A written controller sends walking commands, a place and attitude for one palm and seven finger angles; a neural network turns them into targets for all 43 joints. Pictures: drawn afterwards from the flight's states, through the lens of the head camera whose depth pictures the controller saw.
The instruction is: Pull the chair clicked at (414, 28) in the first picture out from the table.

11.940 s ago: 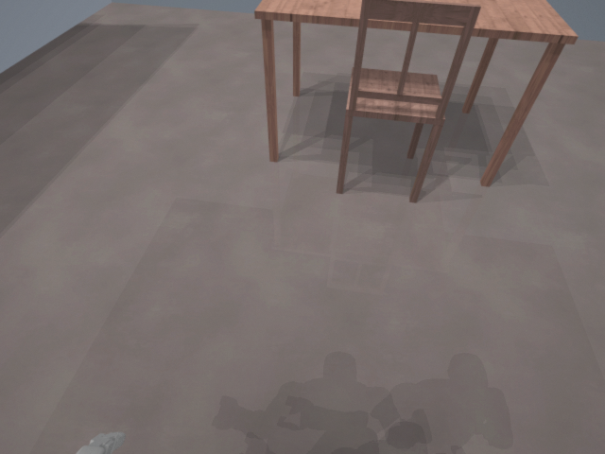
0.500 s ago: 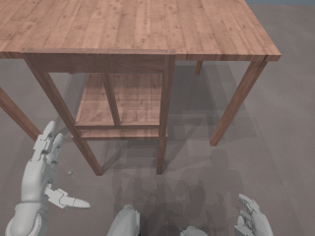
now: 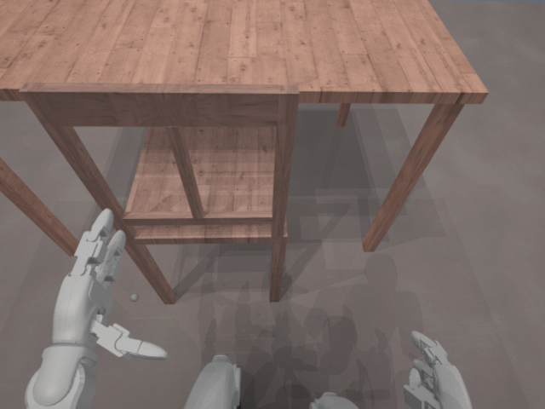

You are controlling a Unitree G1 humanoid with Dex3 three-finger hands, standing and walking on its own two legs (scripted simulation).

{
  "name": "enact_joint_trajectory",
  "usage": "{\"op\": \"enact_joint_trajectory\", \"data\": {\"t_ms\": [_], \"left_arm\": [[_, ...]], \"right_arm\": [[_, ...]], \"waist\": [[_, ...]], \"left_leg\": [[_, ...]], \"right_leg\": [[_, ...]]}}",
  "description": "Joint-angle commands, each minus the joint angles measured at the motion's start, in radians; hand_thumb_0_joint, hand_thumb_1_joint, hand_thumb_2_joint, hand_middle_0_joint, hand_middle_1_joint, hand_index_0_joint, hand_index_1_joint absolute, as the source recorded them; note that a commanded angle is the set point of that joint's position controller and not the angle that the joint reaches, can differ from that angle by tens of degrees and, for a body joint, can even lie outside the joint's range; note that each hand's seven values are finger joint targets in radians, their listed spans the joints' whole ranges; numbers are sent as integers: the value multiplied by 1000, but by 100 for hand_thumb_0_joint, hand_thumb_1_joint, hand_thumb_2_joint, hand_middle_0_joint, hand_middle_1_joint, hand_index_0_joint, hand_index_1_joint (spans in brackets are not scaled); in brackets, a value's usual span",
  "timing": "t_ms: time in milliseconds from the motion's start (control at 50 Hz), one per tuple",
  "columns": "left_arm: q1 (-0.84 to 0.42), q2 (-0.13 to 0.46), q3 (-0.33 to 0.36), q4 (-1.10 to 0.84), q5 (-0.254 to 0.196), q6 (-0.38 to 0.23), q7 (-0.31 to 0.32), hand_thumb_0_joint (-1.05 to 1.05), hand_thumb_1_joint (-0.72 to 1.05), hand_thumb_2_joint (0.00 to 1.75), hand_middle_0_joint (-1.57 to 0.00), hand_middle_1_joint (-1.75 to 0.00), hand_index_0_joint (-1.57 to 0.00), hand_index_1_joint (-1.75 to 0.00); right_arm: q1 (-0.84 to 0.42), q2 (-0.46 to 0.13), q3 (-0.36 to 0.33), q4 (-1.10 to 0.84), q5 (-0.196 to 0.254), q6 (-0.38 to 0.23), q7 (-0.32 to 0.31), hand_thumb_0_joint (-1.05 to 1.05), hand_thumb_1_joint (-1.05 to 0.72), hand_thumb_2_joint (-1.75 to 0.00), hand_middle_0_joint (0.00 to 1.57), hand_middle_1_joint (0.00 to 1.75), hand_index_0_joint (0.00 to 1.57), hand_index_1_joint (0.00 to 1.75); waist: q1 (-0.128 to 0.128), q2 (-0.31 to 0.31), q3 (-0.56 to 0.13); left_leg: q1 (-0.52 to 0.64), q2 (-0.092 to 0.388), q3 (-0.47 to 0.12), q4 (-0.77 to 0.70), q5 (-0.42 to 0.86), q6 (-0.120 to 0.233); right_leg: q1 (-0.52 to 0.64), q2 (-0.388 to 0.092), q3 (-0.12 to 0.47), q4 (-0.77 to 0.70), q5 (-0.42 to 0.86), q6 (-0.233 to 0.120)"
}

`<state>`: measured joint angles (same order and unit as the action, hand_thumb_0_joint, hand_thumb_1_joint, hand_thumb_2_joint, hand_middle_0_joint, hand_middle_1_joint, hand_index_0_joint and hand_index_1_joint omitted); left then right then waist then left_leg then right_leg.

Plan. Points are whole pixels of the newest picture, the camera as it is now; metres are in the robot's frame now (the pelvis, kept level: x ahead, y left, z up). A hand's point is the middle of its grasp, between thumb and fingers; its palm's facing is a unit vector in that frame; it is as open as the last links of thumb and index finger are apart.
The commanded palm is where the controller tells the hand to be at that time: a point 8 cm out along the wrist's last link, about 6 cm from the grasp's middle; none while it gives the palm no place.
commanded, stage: aim the fingers beside a spindle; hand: left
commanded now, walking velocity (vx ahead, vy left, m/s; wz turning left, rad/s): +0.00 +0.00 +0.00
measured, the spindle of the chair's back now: (187, 176) +0.50 +0.19 +0.00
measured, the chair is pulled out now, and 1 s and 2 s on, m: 0.00 0.00 0.00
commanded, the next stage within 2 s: none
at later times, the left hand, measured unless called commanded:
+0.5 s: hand (163, 272) +0.30 +0.18 +0.02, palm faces +0.06 -1.00 -0.02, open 16.9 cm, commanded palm +0.28 +0.22 +0.03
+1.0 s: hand (189, 250) +0.35 +0.15 +0.00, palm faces +0.06 -1.00 -0.01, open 16.9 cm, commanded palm +0.33 +0.20 +0.00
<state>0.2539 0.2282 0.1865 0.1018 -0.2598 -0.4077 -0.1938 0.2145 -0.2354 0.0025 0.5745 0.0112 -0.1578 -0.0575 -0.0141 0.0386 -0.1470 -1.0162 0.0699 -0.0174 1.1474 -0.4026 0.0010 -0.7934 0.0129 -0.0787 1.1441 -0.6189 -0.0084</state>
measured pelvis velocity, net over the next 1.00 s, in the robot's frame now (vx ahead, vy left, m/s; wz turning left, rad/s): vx -0.01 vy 0.01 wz -0.03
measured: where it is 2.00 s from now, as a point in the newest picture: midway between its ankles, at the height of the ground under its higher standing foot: outside the picture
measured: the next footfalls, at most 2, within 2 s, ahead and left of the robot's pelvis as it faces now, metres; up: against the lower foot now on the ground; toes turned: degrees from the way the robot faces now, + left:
none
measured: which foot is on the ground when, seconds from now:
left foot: down 0.00-1.00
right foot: down 0.00-1.00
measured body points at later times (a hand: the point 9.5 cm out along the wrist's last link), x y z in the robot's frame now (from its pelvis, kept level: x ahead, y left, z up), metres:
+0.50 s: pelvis -0.01 +0.01 -0.01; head +0.07 +0.02 +0.43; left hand +0.29 +0.23 +0.03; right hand +0.15 -0.24 -0.11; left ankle +0.08 +0.12 -0.65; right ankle -0.03 -0.12 -0.65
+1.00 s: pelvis -0.01 +0.01 -0.03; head +0.09 +0.02 +0.41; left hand +0.34 +0.21 +0.00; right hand +0.13 -0.24 -0.13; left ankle +0.08 +0.12 -0.65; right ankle -0.03 -0.12 -0.65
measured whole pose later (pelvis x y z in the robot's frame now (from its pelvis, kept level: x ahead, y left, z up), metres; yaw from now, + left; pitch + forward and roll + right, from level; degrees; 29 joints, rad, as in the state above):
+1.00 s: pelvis -0.01 +0.01 -0.03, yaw -1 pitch +21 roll -3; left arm -0.14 0.17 0.11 0.40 -0.14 -0.45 0.00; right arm 0.22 -0.23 0.00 0.58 -0.02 -0.02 -0.01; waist -0.04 0.03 -0.16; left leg -1.19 0.08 0.00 1.26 -0.43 0.01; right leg -0.98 0.01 -0.06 1.28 -0.66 0.00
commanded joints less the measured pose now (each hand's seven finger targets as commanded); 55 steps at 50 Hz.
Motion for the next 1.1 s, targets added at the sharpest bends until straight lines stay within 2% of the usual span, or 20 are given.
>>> {"op": "enact_joint_trajectory", "data": {"t_ms": [0, 80, 180, 200, 220, 300, 340, 400, 460, 480, 540, 600, 660, 740, 820, 840, 920, 940, 1000, 1080], "left_arm": [[-91, 123, 67, -202, -2, -90, 26, 0, -50, 30, -6, -8, -6, -8], [-162, 95, 16, -137, 11, -81, 18, 0, -50, 30, -6, -8, -6, -8], [-236, 129, 39, -157, 13, -86, 23, 0, -50, 30, -6, -8, -6, -8], [-256, 103, 11, -177, 15, -89, 29, 0, -50, 30, -6, -8, -6, -8], [-243, 123, 33, -174, 17, -91, 40, 0, -50, 30, -6, -8, -6, -8], [-279, 101, 9, -146, 39, -89, 84, 0, -50, 30, -6, -8, -6, -8], [-270, 117, 30, -90, 52, -78, 99, 0, -50, 30, -6, -8, -6, -8], [-287, 51, -37, -62, 64, -63, 106, 0, -50, 30, -6, -8, -6, -8], [-302, 73, -16, -51, 67, -61, 112, 0, -50, 30, -6, -8, -6, -8], [-347, 60, -39, -74, 69, -70, 115, 0, -50, 30, -6, -8, -6, -8], [-403, 98, -6, -68, 78, -88, 136, 0, -50, 30, -6, -8, -6, -8], [-478, 76, -27, -54, 92, -114, 152, 0, -50, 30, -6, -8, -6, -8], [-477, 67, -36, -15, 99, -115, 157, 0, -50, 30, -6, -8, -6, -8], [-523, 45, -66, 70, 109, -86, 152, 0, -50, 30, -6, -8, -6, -8], [-574, 44, -56, 95, 106, -80, 159, 0, -50, 30, -6, -8, -6, -8], [-576, 79, -18, 107, 107, -84, 167, 0, -50, 30, -6, -8, -6, -8], [-609, 55, -37, 43, 112, -122, 193, 0, -50, 30, -6, -8, -6, -8], [-600, 84, -10, 57, 117, -125, 201, 0, -50, 30, -6, -8, -6, -8], [-634, 34, -65, 104, 135, -131, 209, 0, -50, 30, -6, -8, -6, -8], [-619, 21, -67, 196, 135, -118, 197, 0, -50, 30, -6, -8, -6, -8]], "right_arm": [[-33, -127, -55, -136, -5, -42, -1, 0, -90, -90, 20, 30, 20, 30], [-27, -139, -54, -135, -4, -31, 1, 0, -90, -90, 20, 30, 20, 30], [-21, -144, -58, -134, -3, -26, -5, 0, -90, -90, 20, 30, 20, 30], [-23, -140, -56, -134, -6, -26, -3, 0, -90, -90, 20, 30, 20, 30], [-21, -140, -58, -134, -5, -24, -2, 0, -90, -90, 20, 30, 20, 30], [-25, -137, -54, -130, -11, -10, 7, 0, -90, -90, 20, 30, 20, 30], [-19, -141, -54, -127, -12, 2, 11, 0, -90, -90, 20, 30, 20, 30], [-19, -139, -53, -140, -11, 18, 21, 0, -90, -90, 20, 30, 20, 30], [-16, -143, -55, -146, -11, 31, 23, 0, -90, -90, 20, 30, 20, 30], [-20, -141, -55, -145, -12, 33, 23, 0, -90, -90, 20, 30, 20, 30], [-13, -143, -53, -137, -17, 42, 21, 0, -90, -90, 20, 30, 20, 30], [-15, -138, -54, -124, -21, 46, 22, 0, -90, -90, 20, 30, 20, 30], [-10, -141, -54, -118, -22, 51, 27, 0, -90, -90, 20, 30, 20, 30], [-1, -148, -55, -114, -22, 67, 29, 0, -90, -90, 20, 30, 20, 30], [4, -147, -55, -113, -20, 83, 32, 0, -90, -90, 20, 30, 20, 30], [9, -150, -57, -110, -23, 86, 31, 0, -90, -90, 20, 30, 20, 30], [9, -139, -60, -115, -29, 94, 39, 0, -90, -90, 20, 30, 20, 30], [13, -142, -61, -110, -31, 96, 40, 0, -90, -90, 20, 30, 20, 30], [20, -138, -59, -99, -32, 107, 48, 0, -90, -90, 20, 30, 20, 30], [26, -141, -61, -96, -32, 123, 52, 0, -90, -90, 20, 30, 20, 30]], "waist": [[-10, 25, -245], [-34, 6, -209], [-19, 31, -293], [-23, 41, -314], [-16, 36, -318], [-23, 31, -305], [-19, 20, -282], [-28, 11, -275], [-20, -3, -294], [-30, 5, -303], [-30, 7, -297], [-41, 27, -317], [-35, 48, -337], [-51, 17, -326], [-43, 14, -344], [-40, -5, -356], [-32, 35, -427], [-27, 40, -432], [-54, 23, -382], [-53, -12, -352]], "left_leg": [[353, -34, -15, -121, 173, 29], [305, -35, -18, -109, 101, 30], [340, -31, -23, -105, 115, 29], [358, -31, -24, -103, 130, 29], [363, -28, -28, -107, 132, 27], [356, -26, -33, -105, 125, 25], [323, -26, -36, -106, 96, 23], [326, -28, -34, -108, 81, 21], [316, -29, -32, -103, 90, 22], [327, -28, -31, -96, 94, 23], [308, -29, -35, -87, 80, 23], [323, -26, -39, -70, 82, 20], [331, -27, -40, -66, 87, 17], [302, -28, -41, -55, 63, 20], [302, -30, -36, -47, 79, 18], [291, -29, -34, -39, 92, 20], [351, -26, -34, -29, 170, 16], [343, -25, -35, -23, 180, 16], [324, -24, -36, -17, 162, 15], [265, -31, -25, -8, 129, 18]], "right_leg": [[-64, 13, 22, -181, 298, -2], [-110, 13, 28, -182, 230, -1], [-107, 14, 31, -166, 227, -6], [-108, 12, 27, -160, 239, -6], [-111, 14, 25, -158, 236, -7], [-137, 15, 18, -143, 228, -7], [-148, 18, 17, -140, 205, -9], [-159, 15, 11, -139, 200, -8], [-148, 16, 15, -135, 209, -10], [-160, 15, 17, -133, 212, -8], [-168, 18, 19, -125, 198, -11], [-208, 16, 19, -106, 193, -11], [-209, 16, 18, -99, 198, -15], [-228, 17, 18, -101, 187, -12], [-223, 15, 21, -98, 203, -13], [-211, 18, 22, -94, 215, -13], [-207, 16, 22, -74, 268, -14], [-207, 19, 23, -67, 275, -16], [-241, 19, 19, -65, 268, -13], [-236, 18, 26, -71, 260, -12]]}}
